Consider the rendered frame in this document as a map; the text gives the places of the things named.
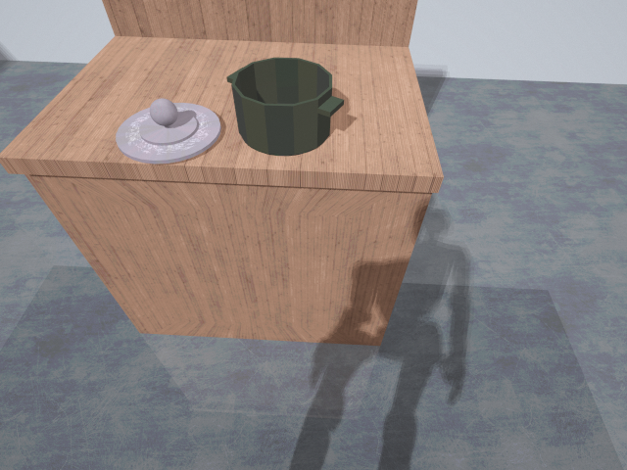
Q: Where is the knob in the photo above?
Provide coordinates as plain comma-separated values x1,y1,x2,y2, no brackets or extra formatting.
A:
150,99,178,126

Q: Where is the pot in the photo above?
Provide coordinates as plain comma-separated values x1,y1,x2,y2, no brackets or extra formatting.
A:
227,58,344,156

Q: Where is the lid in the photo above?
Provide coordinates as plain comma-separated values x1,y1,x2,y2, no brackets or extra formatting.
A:
116,103,221,164

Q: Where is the table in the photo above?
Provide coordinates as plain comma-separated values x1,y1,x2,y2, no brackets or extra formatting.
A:
0,0,444,346

